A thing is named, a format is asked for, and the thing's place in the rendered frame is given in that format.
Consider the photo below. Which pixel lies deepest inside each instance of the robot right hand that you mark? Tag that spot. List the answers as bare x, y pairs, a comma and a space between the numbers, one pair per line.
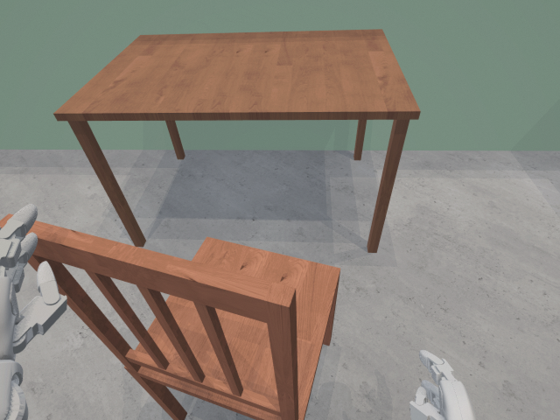
450, 399

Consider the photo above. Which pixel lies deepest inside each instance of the chair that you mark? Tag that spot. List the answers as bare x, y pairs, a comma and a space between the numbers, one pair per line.
243, 327

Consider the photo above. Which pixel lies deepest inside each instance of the left robot forearm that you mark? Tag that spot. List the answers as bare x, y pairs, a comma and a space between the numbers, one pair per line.
13, 405

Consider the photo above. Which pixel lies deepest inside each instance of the table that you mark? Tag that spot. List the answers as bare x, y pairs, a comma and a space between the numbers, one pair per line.
274, 75

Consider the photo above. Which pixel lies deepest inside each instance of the robot left hand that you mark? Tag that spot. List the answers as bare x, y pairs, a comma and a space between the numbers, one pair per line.
16, 248

